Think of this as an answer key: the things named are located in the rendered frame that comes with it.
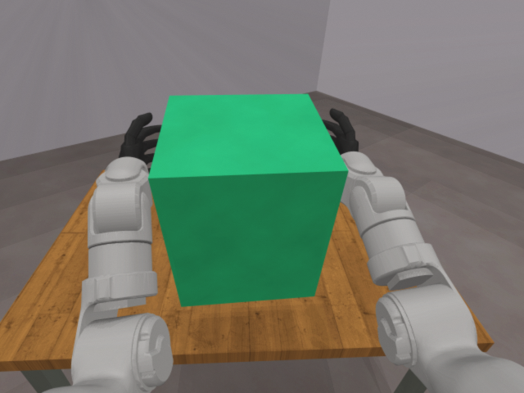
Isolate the right robot upper arm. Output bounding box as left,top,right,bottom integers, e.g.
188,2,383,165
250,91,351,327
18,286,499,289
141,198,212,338
376,283,524,393

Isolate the robot right forearm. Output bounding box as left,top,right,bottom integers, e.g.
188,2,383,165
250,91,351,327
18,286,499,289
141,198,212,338
340,151,477,340

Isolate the robot right hand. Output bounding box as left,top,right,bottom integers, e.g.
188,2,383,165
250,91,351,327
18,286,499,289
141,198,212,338
322,108,359,155

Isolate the left robot upper arm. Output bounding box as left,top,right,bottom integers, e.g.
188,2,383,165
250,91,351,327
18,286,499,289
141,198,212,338
42,313,174,393

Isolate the robot left hand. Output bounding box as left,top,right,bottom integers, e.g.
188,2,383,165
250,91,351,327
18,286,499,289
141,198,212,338
119,113,161,173

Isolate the robot left forearm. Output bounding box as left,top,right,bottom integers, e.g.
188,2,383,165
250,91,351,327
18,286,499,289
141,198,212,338
71,156,158,381

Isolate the table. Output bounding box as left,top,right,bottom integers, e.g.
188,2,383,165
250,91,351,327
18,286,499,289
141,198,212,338
0,170,494,393

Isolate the carton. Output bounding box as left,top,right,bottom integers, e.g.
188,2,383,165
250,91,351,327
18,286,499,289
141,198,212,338
148,94,349,307

